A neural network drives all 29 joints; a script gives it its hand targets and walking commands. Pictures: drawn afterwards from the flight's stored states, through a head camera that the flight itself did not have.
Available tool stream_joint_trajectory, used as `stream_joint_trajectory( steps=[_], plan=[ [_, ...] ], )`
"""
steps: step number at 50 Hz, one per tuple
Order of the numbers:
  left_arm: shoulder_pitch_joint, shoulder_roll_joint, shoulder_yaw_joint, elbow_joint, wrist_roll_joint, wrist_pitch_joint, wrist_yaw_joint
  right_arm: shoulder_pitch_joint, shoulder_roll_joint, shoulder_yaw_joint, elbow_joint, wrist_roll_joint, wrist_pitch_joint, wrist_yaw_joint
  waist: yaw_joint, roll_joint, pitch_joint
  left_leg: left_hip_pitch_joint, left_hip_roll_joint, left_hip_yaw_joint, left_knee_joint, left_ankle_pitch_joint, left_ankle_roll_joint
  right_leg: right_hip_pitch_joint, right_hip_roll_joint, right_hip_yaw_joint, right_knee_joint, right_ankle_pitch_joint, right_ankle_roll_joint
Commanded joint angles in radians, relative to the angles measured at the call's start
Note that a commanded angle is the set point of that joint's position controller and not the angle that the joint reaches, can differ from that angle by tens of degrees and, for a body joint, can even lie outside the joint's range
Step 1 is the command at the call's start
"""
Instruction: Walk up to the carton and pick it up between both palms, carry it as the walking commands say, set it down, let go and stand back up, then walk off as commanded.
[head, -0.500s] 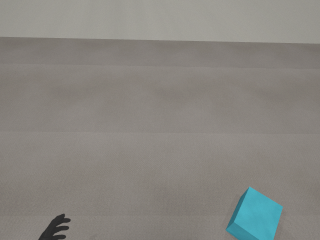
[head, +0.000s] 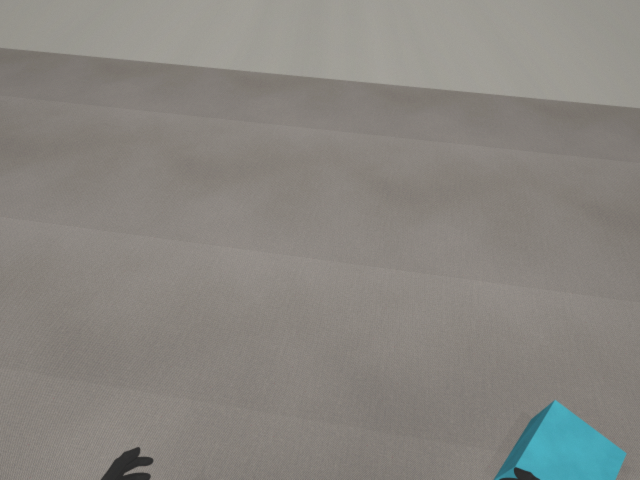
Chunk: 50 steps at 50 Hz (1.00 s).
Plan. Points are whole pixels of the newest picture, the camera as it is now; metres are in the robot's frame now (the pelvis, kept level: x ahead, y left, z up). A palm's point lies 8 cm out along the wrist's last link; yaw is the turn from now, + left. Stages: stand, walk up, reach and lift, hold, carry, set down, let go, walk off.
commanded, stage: walk off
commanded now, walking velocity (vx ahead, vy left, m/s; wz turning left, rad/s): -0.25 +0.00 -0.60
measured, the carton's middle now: (556, 467) +0.32 -0.64 -0.68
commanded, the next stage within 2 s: none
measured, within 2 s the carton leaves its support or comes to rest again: neither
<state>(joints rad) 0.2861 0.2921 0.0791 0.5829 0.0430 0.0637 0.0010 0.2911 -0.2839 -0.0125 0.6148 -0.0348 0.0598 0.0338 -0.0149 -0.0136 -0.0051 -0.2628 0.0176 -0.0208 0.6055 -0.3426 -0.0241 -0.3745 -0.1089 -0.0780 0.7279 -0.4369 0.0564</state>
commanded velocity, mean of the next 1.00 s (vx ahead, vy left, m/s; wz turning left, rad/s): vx -0.25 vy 0.00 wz -0.60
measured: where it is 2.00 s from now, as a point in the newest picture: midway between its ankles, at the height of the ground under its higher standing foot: outside the picture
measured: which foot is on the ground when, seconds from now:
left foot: down 0.00-0.32, up 0.34-0.84, down 0.86-1.00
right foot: up 0.00-0.30, down 0.32-0.84, up 0.86-1.00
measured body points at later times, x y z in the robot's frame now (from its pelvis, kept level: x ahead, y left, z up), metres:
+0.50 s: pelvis -0.09 -0.03 +0.02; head -0.08 -0.07 +0.46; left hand +0.10 +0.22 -0.05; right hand -0.02 -0.31 -0.11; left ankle -0.07 +0.14 -0.63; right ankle -0.05 -0.10 -0.73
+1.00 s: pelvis -0.21 +0.03 +0.02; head -0.17 +0.05 +0.46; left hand +0.02 +0.24 -0.10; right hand -0.22 -0.27 -0.07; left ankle -0.19 +0.13 -0.73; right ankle -0.26 -0.09 -0.62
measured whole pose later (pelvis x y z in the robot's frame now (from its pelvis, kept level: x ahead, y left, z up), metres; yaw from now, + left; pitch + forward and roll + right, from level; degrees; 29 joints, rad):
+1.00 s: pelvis -0.21 +0.03 +0.02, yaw -24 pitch +1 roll -1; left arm 0.29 0.32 0.08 0.58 0.04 0.10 -0.01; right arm 0.28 -0.27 -0.03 0.62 -0.03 0.09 -0.05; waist -0.01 -0.06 0.02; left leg -0.18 0.00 0.08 0.43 -0.27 0.04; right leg -0.61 0.11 0.13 1.25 -0.36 0.10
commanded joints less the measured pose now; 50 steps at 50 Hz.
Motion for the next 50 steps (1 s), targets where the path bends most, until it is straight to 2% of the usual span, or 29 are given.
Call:
stream_joint_trajectory(
  steps=[1, 2, 3, 4, 6, 11, 12, 14, 15, 16, 17, 18, 19, 21, 22, 24, 26, 30, 31, 36, 37, 40, 41, 42, 43, 44, 45, 47, 50],
  plan=[
    [-0.081, 0.068, -0.006, -0.045, -0.058, 0.007, -0.003, 0.056, -0.198, -0.046, 0.006, -0.006, -0.043, -0.043, -0.012, 0.236, 0.000, 0.035, 0.298, -0.181, -0.183, 0.893, 0.182, -0.119, 0.144, 0.167, 0.406, -0.173, -0.010],
    [-0.041, 0.090, 0.007, -0.023, -0.060, 0.010, -0.006, 0.006, -0.169, -0.034, -0.005, 0.003, -0.034, -0.045, 0.026, 0.234, 0.030, 0.024, 0.240, -0.073, -0.165, 0.951, 0.151, -0.140, 0.150, 0.162, 0.464, -0.119, -0.003],
    [0.002, 0.130, 0.021, -0.026, -0.061, 0.013, -0.005, -0.018, -0.159, -0.031, -0.014, 0.005, -0.029, -0.057, 0.040, 0.274, 0.002, 0.061, 0.263, -0.059, -0.146, 0.960, 0.161, -0.139, 0.161, 0.150, 0.496, -0.101, 0.012],
    [-0.014, 0.151, 0.033, -0.021, -0.049, 0.008, 0.000, -0.010, -0.121, -0.017, -0.031, 0.008, -0.022, -0.067, 0.022, 0.208, -0.003, 0.075, 0.273, -0.079, -0.144, 0.967, 0.166, -0.154, 0.172, 0.146, 0.546, -0.102, 0.027],
    [-0.013, 0.101, 0.019, -0.015, -0.055, 0.018, 0.005, -0.022, -0.135, -0.024, -0.039, 0.007, -0.022, -0.077, 0.020, 0.212, 0.018, 0.051, 0.274, -0.078, -0.143, 0.883, 0.183, -0.138, 0.161, 0.125, 0.541, -0.079, 0.034],
    [-0.062, 0.048, -0.013, -0.041, -0.056, 0.015, -0.014, 0.059, -0.145, -0.042, 0.010, 0.000, -0.008, -0.089, -0.029, 0.188, -0.062, 0.213, 0.291, -0.100, -0.103, 0.832, 0.193, -0.098, 0.103, 0.040, 0.126, -0.118, 0.016],
    [-0.055, 0.023, -0.023, -0.045, -0.049, 0.007, -0.010, 0.091, -0.174, -0.050, 0.020, 0.001, -0.004, -0.086, -0.039, 0.247, -0.091, 0.186, 0.297, -0.064, -0.092, 0.854, 0.196, -0.043, 0.107, 0.011, 0.096, -0.098, 0.006],
    [-0.021, 0.006, -0.023, -0.038, -0.056, 0.000, -0.009, 0.045, -0.157, -0.047, 0.031, 0.003, 0.000, -0.081, 0.003, 0.291, -0.078, 0.171, 0.279, -0.039, -0.037, 0.840, 0.170, 0.030, 0.076, 0.029, -0.134, 0.053, -0.014],
    [0.025, 0.031, -0.015, 0.002, -0.047, -0.002, -0.011, 0.018, -0.153, -0.047, 0.018, 0.014, -0.004, -0.088, 0.033, 0.185, -0.058, 0.045, 0.256, -0.012, 0.015, 0.740, 0.134, 0.177, 0.090, 0.005, -0.257, 0.211, -0.024],
    [0.047, 0.067, -0.009, 0.017, -0.030, -0.010, -0.009, 0.072, -0.127, -0.043, 0.024, 0.021, -0.004, -0.083, 0.027, -0.004, -0.013, -0.052, 0.192, 0.046, 0.118, 0.406, 0.066, 0.195, 0.057, 0.115, -0.381, 0.345, -0.032],
    [0.086, 0.203, 0.023, 0.009, -0.021, -0.015, -0.003, 0.074, -0.076, -0.040, -0.014, 0.007, 0.000, -0.074, 0.030, -0.309, -0.002, -0.315, 0.043, 0.110, 0.323, -0.190, 0.003, 0.273, -0.250, 0.530, -0.392, 0.672, -0.107],
    [0.125, 0.302, 0.052, -0.008, -0.033, -0.012, -0.011, -0.039, -0.079, -0.038, -0.062, 0.002, 0.022, -0.078, 0.094, -0.327, 0.018, -0.307, -0.008, -0.009, 0.473, -0.337, -0.007, 0.076, -0.317, 0.635, -0.428, 0.764, -0.200],
    [0.083, 0.219, 0.037, 0.000, -0.019, -0.011, -0.002, -0.057, -0.113, -0.048, -0.055, 0.001, 0.027, -0.070, 0.055, -0.173, 0.069, -0.308, -0.008, -0.059, 0.542, -0.280, -0.004, 0.059, -0.268, 0.636, -0.440, 0.613, -0.209],
    [-0.067, 0.148, 0.027, -0.038, -0.017, 0.003, 0.002, -0.037, -0.101, -0.052, -0.021, 0.003, 0.027, -0.048, 0.014, -0.192, 0.064, -0.299, -0.005, -0.028, 0.611, -0.101, -0.018, 0.030, -0.113, 0.430, -0.412, 0.453, -0.181],
    [-0.103, 0.109, 0.015, -0.042, -0.020, -0.002, 0.000, -0.043, -0.102, -0.055, -0.010, -0.002, 0.024, -0.051, -0.002, -0.124, 0.044, -0.316, -0.010, -0.026, 0.635, -0.062, -0.014, 0.048, -0.076, 0.417, -0.415, 0.456, -0.167],
    [-0.076, 0.099, 0.007, -0.042, -0.028, 0.001, 0.004, -0.008, -0.073, -0.051, 0.007, -0.010, 0.027, -0.052, 0.016, -0.187, -0.012, -0.282, -0.019, -0.016, 0.645, -0.043, -0.020, 0.044, -0.070, 0.408, -0.396, 0.494, -0.156],
    [-0.075, 0.114, 0.014, -0.043, -0.022, 0.002, 0.001, -0.019, -0.070, -0.049, -0.006, 0.002, 0.033, -0.047, 0.016, -0.119, -0.012, -0.267, -0.029, -0.009, 0.573, -0.051, -0.029, 0.029, -0.029, 0.407, -0.410, 0.345, -0.144],
    [0.001, 0.166, 0.032, -0.017, -0.031, 0.017, 0.001, -0.051, -0.065, -0.059, -0.009, 0.010, 0.034, -0.048, 0.066, -0.154, 0.056, -0.309, -0.041, -0.026, 0.486, -0.044, -0.038, 0.060, -0.039, 0.534, -0.492, 0.102, -0.099],
    [-0.022, 0.193, 0.040, -0.020, -0.017, 0.015, -0.002, -0.069, -0.016, -0.044, -0.028, 0.015, 0.034, -0.055, 0.055, -0.174, 0.062, -0.292, -0.039, -0.016, 0.398, -0.080, -0.032, 0.046, -0.052, 0.547, -0.511, 0.054, -0.139],
    [-0.113, 0.134, 0.024, -0.043, -0.022, 0.023, 0.002, 0.031, -0.026, -0.050, 0.001, 0.030, 0.025, -0.060, 0.020, -0.261, 0.035, -0.078, -0.134, 0.028, 0.164, -0.197, -0.006, -0.012, -0.004, 0.567, -0.593, 0.004, -0.100],
    [-0.077, 0.138, 0.030, -0.036, -0.026, 0.015, 0.000, 0.075, -0.050, -0.058, 0.021, 0.026, 0.022, -0.071, 0.037, -0.231, 0.013, 0.003, -0.148, 0.055, 0.085, -0.187, 0.003, -0.005, 0.012, 0.555, -0.630, 0.055, -0.056],
    [-0.125, 0.156, 0.034, -0.034, -0.040, 0.004, 0.000, 0.228, -0.075, -0.074, 0.063, 0.014, 0.018, -0.097, -0.021, -0.338, 0.009, 0.232, -0.166, 0.129, -0.241, -0.081, 0.042, -0.079, 0.082, 0.483, -0.666, 0.029, 0.056],
    [-0.102, 0.123, 0.023, -0.031, -0.048, 0.000, -0.005, 0.278, -0.085, -0.080, 0.083, 0.008, 0.009, -0.102, -0.031, -0.235, 0.010, 0.356, -0.120, 0.124, -0.393, -0.004, 0.053, -0.146, 0.161, 0.393, -0.617, 0.050, 0.131],
    [-0.062, 0.051, 0.012, -0.022, -0.058, -0.010, -0.007, 0.264, -0.156, -0.095, 0.063, -0.013, 0.016, -0.110, -0.043, 0.033, 0.032, 0.330, 0.105, -0.137, -0.513, -0.195, 0.077, -0.256, 0.254, 0.286, -0.303, 0.011, 0.145],
    [0.061, 0.002, 0.009, 0.010, -0.031, -0.001, -0.003, 0.047, -0.148, -0.072, -0.012, 0.017, 0.022, -0.103, 0.074, 0.295, 0.067, 0.036, 0.392, -0.317, -0.365, -0.148, 0.095, -0.260, 0.262, 0.201, 0.155, -0.159, 0.063],
    [0.002, 0.083, 0.023, -0.001, -0.015, 0.006, -0.004, -0.125, -0.168, -0.065, -0.090, 0.008, 0.012, -0.098, 0.071, 0.195, 0.057, -0.110, 0.447, -0.230, -0.428, 0.005, 0.187, -0.242, 0.235, 0.140, 0.354, -0.149, 0.070],
    [-0.040, 0.153, 0.044, -0.001, -0.017, 0.014, -0.012, -0.168, -0.170, -0.073, -0.088, 0.007, 0.001, -0.092, 0.076, 0.161, 0.060, -0.261, 0.407, -0.150, -0.464, 0.093, 0.229, -0.141, 0.186, 0.154, 0.540, -0.078, 0.068],
    [0.047, 0.167, 0.049, 0.033, -0.008, 0.031, -0.019, -0.299, -0.048, -0.039, -0.093, -0.004, -0.013, -0.084, 0.158, 0.124, 0.100, -0.259, 0.240, 0.029, -0.324, 0.328, 0.165, -0.104, 0.166, 0.172, 0.748, 0.062, 0.047],
    [0.001, 0.138, 0.027, 0.007, -0.030, 0.034, -0.018, -0.138, -0.047, -0.030, -0.073, 0.010, -0.001, -0.091, 0.027, 0.206, 0.060, 0.114, 0.215, 0.071, -0.215, 0.578, 0.177, -0.253, 0.171, 0.118, 0.566, 0.040, 0.065]
  ],
)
